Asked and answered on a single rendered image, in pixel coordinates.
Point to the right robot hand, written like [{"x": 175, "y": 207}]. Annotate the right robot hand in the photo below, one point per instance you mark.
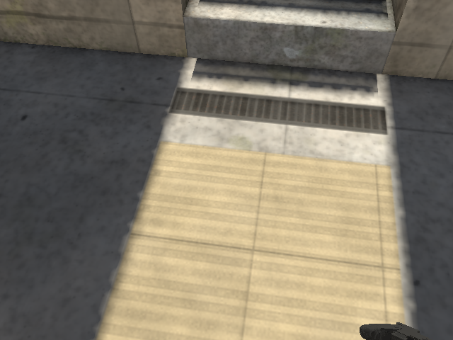
[{"x": 396, "y": 331}]

